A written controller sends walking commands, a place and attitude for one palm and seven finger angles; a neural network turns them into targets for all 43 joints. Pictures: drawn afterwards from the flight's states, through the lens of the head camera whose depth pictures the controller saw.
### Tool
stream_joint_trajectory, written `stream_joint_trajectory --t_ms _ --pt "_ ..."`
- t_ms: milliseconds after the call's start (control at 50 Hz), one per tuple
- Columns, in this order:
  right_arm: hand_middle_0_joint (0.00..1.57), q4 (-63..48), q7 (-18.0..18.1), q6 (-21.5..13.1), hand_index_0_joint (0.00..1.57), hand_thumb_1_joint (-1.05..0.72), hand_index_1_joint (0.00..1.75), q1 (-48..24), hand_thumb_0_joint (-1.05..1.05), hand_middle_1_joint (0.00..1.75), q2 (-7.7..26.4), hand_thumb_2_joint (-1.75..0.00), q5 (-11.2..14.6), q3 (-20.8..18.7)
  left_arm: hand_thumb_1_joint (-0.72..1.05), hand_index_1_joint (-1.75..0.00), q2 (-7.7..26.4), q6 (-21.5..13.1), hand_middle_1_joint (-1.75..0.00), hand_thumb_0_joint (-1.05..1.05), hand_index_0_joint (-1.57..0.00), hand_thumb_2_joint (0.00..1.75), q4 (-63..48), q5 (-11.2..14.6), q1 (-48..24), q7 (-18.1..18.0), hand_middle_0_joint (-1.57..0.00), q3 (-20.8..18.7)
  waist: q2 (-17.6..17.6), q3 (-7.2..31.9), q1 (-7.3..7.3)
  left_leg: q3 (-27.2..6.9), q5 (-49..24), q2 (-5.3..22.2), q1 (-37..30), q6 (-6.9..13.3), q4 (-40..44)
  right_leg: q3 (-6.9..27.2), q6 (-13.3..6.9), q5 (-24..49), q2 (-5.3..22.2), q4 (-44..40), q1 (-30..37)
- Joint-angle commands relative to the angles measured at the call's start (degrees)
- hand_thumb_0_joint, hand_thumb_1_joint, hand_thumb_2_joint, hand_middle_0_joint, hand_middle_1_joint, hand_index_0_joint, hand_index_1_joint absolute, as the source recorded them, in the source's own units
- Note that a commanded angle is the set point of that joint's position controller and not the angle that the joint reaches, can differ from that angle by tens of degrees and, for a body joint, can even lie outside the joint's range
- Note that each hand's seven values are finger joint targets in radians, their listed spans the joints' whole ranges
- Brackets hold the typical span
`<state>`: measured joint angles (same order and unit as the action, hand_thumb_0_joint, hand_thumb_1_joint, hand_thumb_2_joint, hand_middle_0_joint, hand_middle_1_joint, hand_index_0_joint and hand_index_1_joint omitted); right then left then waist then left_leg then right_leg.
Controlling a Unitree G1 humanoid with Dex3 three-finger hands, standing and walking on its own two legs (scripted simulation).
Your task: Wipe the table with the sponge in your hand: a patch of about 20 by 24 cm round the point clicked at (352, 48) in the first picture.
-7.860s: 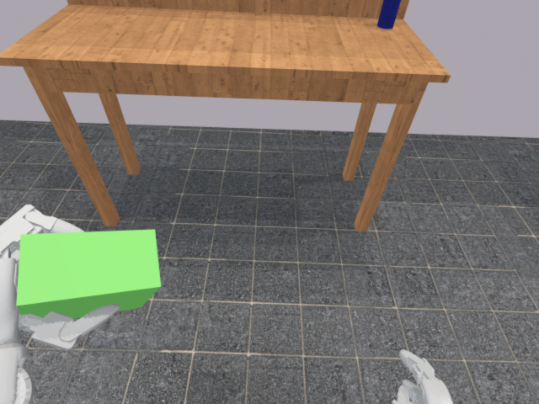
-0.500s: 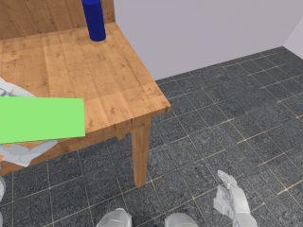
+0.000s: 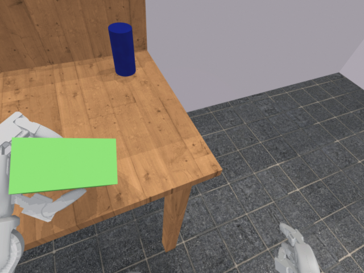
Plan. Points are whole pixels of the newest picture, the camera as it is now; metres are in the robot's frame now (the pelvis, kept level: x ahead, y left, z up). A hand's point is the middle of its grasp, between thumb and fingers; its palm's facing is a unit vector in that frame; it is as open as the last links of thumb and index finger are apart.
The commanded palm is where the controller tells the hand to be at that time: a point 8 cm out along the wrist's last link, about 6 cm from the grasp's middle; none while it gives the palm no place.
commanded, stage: come to a stop and stand still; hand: left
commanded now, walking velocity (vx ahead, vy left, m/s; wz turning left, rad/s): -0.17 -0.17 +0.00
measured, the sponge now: (81, 166) +0.24 +0.18 +0.17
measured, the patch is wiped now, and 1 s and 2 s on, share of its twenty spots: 0.00 0.00 0.05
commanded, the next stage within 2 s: look again from close up in 0.94 s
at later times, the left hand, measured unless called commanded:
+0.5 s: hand (38, 158) +0.25 +0.24 +0.18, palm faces +0.43 -0.83 -0.36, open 10.5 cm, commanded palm +0.18 +0.28 +0.19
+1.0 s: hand (12, 172) +0.22 +0.26 +0.18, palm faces +0.45 -0.82 -0.34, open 10.5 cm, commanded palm +0.16 +0.30 +0.19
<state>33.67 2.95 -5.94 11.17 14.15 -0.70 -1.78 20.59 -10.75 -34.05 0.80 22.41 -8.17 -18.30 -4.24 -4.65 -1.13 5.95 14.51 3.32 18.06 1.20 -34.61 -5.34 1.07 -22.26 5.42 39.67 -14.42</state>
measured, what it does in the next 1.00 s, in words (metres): steps on the spot: right foot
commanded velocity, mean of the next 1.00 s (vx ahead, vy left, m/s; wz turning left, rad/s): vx -0.07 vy -0.02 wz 0.00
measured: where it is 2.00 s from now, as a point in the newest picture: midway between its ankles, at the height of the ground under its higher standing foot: outside the picture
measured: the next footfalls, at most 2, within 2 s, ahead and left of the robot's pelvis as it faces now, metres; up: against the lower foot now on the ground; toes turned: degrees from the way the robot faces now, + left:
right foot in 0.24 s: +0.12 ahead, -0.08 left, +0.00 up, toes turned -1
right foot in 1.80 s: +0.05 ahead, -0.10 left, +0.00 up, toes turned +1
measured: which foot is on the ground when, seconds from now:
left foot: down 0.00-1.00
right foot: up 0.00-0.22, down 0.24-1.00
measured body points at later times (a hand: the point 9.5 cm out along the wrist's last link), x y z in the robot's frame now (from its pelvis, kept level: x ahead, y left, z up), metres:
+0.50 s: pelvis +0.03 +0.00 +0.01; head +0.04 +0.00 +0.46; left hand +0.22 +0.28 +0.20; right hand +0.21 -0.22 -0.07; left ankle +0.01 +0.11 -0.72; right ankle +0.08 -0.08 -0.72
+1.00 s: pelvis +0.01 +0.01 +0.02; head +0.00 +0.02 +0.47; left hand +0.19 +0.30 +0.20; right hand +0.16 -0.21 -0.07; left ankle +0.01 +0.11 -0.72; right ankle +0.08 -0.08 -0.72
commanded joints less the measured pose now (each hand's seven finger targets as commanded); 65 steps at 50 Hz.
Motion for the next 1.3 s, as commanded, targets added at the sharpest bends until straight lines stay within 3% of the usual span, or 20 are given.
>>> stream_joint_trajectory --t_ms 0,20,100,180,260,300,320,380,440,480,560,620,740,880,1000,1020,1040,1100,1220,1280 --pt "0.2 -9.75 -0.51 -1.36 0.2 -0.9 0.3 -4.02 0.0 0.3 4.32 -0.9 0.82 -2.39 0.1 -1.6 13.71 -5.25 -1.6 0.0 -1.2 1.3 -13.34 0.81 2.15 -2.14 -1.2 -14.24 18.96 13.01 1.82 -25.13 -36.69 16.21 -22.05 10.62 12.61 3.44 -1.53 -12.26 -5.67 23.86 -19.46" --pt "0.2 -9.3 -0.34 -1.62 0.2 -0.9 0.3 -4.8 0.0 0.3 4.19 -0.9 -0.01 -1.97 0.1 -1.6 14.54 -4.56 -1.6 0.0 -1.2 1.3 -13.07 2.1 1.21 -1.66 -1.2 -15.22 22.15 13.51 1.16 -26.18 -39.35 17.37 -20.56 10.27 12.89 4.19 -0.76 -12.4 -3.75 24.28 -19.25" --pt "0.2 -8.36 -1.89 -2.66 0.2 -0.9 0.3 -2.39 0.0 0.3 4.18 -0.9 0.81 -1.77 0.1 -1.6 10.75 -2.69 -1.6 0.0 -1.2 1.3 -8.11 2.04 4.65 -0.58 -1.2 -12.67 17.28 12.81 1.06 -8.01 -38.75 10.3 -14.11 3.64 9.12 1.04 -0.94 3.85 -4.79 2.45 -8.18" --pt "0.2 -8.98 -0.93 -3.42 0.2 -0.9 0.3 -3.04 0.0 0.3 3.99 -0.9 0.96 0.13 0.1 -1.6 9.24 -0.2 -1.6 0.0 -1.2 1.3 -5.4 2.19 3.95 0.05 -1.2 -9.06 12.37 10.62 1.33 -7.0 -24.23 11.23 -5.92 1.32 10.78 -0.16 -0.66 11.14 -6.05 -12.19 3.05" --pt "0.2 -8.42 0.65 -3.92 0.2 -0.9 0.3 -3.81 0.0 0.3 2.9 -0.9 0.41 1.38 0.1 -1.6 10.26 0.37 -1.6 0.0 -1.2 1.3 -5.47 1.33 -4.13 -0.66 -1.2 -7.78 3.51 10.6 1.13 -3.3 -2.92 3.42 0.41 -1.92 4.94 10.47 -3.02 31.66 1.64 -17.5 7.91" --pt "0.2 -7.5 0.55 -3.74 0.2 -0.9 0.3 -2.7 0.0 0.3 2.52 -0.9 0.98 0.73 0.1 -1.6 9.26 1.76 -1.6 0.0 -1.2 1.3 -4.43 1.8 -4.33 -0.89 -1.2 -6.34 -7.22 10.9 1.56 -2.96 4.95 -2.08 -2.5 -2.78 -3.81 18.14 -6.87 27.28 7.6 -22.92 2.11" --pt "0.2 -6.74 0.98 -3.3 0.2 -0.9 0.3 -3.78 0.0 0.3 2.45 -0.9 1.05 0.85 0.1 -1.6 11.39 1.91 -1.6 0.0 -1.2 1.3 -5.23 1.69 -5.8 -1.61 -1.2 -7.68 -5.33 10.52 1.55 -3.57 8.14 -2.53 -2.13 -2.68 -6.04 20.79 -8.35 27.78 9.67 -24.34 1.69" --pt "0.2 -6.63 1.35 -3.13 0.2 -0.9 0.3 -4.96 0.0 0.3 1.56 -0.9 0.24 1.99 0.1 -1.6 11.93 0.47 -1.6 0.0 -1.2 1.3 -7.38 0.87 -6.42 -2.54 -1.2 -8.85 -3.42 11.65 2.54 -6.09 10.58 -2.31 1.59 -1.72 -5.39 17.59 -9.38 28.71 11.33 -21.75 6.86" --pt "0.2 -6.64 1.7 -2.16 0.2 -0.9 0.3 -5.16 0.0 0.3 1.59 -0.9 -0.04 2.13 0.1 -1.6 10.86 -0.09 -1.6 0.0 -1.2 1.3 -8.51 0.91 -2.66 -3.42 -1.2 -8.89 2.05 14.61 1.83 -5.21 -2.05 -2.74 -4.66 -1.58 6.62 13.28 -7.07 28.7 8.03 -17.18 8.57" --pt "0.2 -7.84 1.79 -1.75 0.2 -0.9 0.3 -5.26 0.0 0.3 3.33 -0.9 0.04 1.01 0.1 -1.6 10.57 -0.36 -1.6 0.0 -1.2 1.3 -10.12 1.25 -0.93 -3.53 -1.2 -9.03 6.83 15.71 2.2 -8.7 -14.92 1.47 -7.51 -0.51 9.89 9.57 -4.05 22.79 2.81 -14.95 7.74" --pt "0.2 -9.24 1.92 -1.26 0.2 -0.9 0.3 -6.21 0.0 0.3 4.0 -0.9 0.51 1.08 0.1 -1.6 9.45 -0.16 -1.6 0.0 -1.2 1.3 -9.99 1.26 1.7 -3.08 -1.2 -8.26 14.17 12.09 1.92 -12.95 -13.22 4.93 0.36 0.48 15.0 5.68 -1.85 19.36 -2.47 -13.16 10.15" --pt "0.2 -8.62 2.17 -1.58 0.2 -0.9 0.3 -5.33 0.0 0.3 4.27 -0.9 0.66 0.71 0.1 -1.6 8.12 0.05 -1.6 0.0 -1.2 1.3 -6.64 1.16 0.2 -2.78 -1.2 -6.62 10.23 10.57 1.82 -11.13 -5.91 3.89 3.48 -0.01 15.78 6.36 -1.74 19.19 -2.43 -14.8 12.34" --pt "0.2 -8.2 2.39 -1.48 0.2 -0.9 0.3 -3.96 0.0 0.3 4.69 -0.9 0.57 0.66 0.1 -1.6 6.98 0.95 -1.6 0.0 -1.2 1.3 -1.63 0.3 -5.37 -2.41 -1.2 -4.38 5.91 4.82 1.77 -9.6 12.16 1.34 5.33 0.34 18.24 8.87 -1.32 1.22 -1.8 -23.2 6.48" --pt "0.2 -8.59 2.02 -2.31 0.2 -0.9 0.3 -3.73 0.0 0.3 4.53 -0.9 0.35 0.63 0.1 -1.6 8.18 0.37 -1.6 0.0 -1.2 1.3 -4.73 -0.53 -9.0 -2.62 -1.2 -4.74 9.79 5.95 2.08 -11.28 13.18 1.79 7.19 1.06 22.02 6.73 -1.21 7.38 -3.94 -19.74 11.93" --pt "0.2 -8.21 1.28 -2.87 0.2 -0.9 0.3 -3.06 0.0 0.3 4.3 -0.9 0.46 0.55 0.1 -1.6 7.52 -0.15 -1.6 0.0 -1.2 1.3 -2.92 0.19 -1.89 -2.17 -1.2 -6.06 5.99 8.7 2.42 -9.61 8.3 0.32 6.86 0.25 18.55 8.21 -1.6 8.69 -2.73 -21.05 14.01" --pt "0.2 -17.96 5.5 0.16 0.2 -0.9 0.3 3.13 0.0 0.3 9.15 -0.9 4.91 12.6 0.1 -1.6 55.11 -10.29 -1.6 0.0 -1.2 1.3 -22.54 -0.59 -56.45 -1.13 -1.2 -19.32 21.66 1.73 -2.95 -13.01 21.58 -0.6 21.74 4.31 17.96 6.1 2.95 5.07 -7.87 -10.95 19.77" --pt "0.2 -11.57 4.62 -3.83 0.2 -0.9 0.3 3.14 0.0 0.3 1.07 -0.9 4.71 3.21 0.1 -1.6 26.41 -7.44 -1.6 0.0 -1.2 1.3 4.06 -2.46 -36.15 -0.72 -1.2 -21.06 12.8 9.93 1.28 -13.97 19.57 6.41 15.62 5.23 16.37 5.82 1.12 -0.39 -4.03 -6.44 14.74" --pt "0.2 -9.32 -0.09 -4.21 0.2 -0.9 0.3 -0.88 0.0 0.3 7.47 -0.9 1.74 2.12 0.1 -1.6 22.95 -7.22 -1.6 0.0 -1.2 1.3 13.65 1.45 -19.02 -0.41 -1.2 -15.62 3.47 6.79 3.05 -8.89 7.99 -1.15 4.62 1.46 10.45 7.64 -1.88 -0.38 -2.3 -18.84 1.8" --pt "0.2 -8.81 -5.05 -7.68 0.2 -0.9 0.3 -0.37 0.0 0.3 7.34 -0.9 3.46 1.19 0.1 -1.6 10.38 -8.74 -1.6 0.0 -1.2 1.3 13.81 7.22 5.74 2.07 -1.2 -4.71 2.45 7.59 4.9 -7.54 5.62 -2.0 -0.52 2.02 10.39 9.62 -2.77 0.09 -1.86 -20.12 -2.11" --pt "0.2 -9.81 -4.91 -9.77 0.2 -0.9 0.3 2.1 0.0 0.3 8.43 -0.9 3.28 0.82 0.1 -1.6 16.15 -10.71 -1.6 0.0 -1.2 1.3 4.16 6.97 -0.64 0.95 -1.2 -8.93 -3.34 10.1 4.8 -8.58 -3.13 -3.05 -0.55 1.4 7.73 9.87 -2.35 10.75 -1.51 -18.5 1.11"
